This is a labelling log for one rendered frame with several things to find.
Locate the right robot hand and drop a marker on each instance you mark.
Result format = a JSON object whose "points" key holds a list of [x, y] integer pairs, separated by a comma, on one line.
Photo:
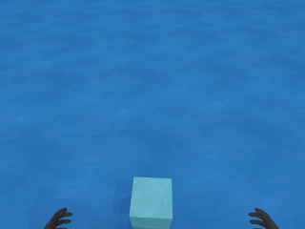
{"points": [[266, 221]]}

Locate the carton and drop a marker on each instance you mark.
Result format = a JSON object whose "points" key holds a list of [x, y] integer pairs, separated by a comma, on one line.
{"points": [[151, 203]]}

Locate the left robot hand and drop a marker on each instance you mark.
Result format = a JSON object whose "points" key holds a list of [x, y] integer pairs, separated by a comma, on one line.
{"points": [[56, 219]]}

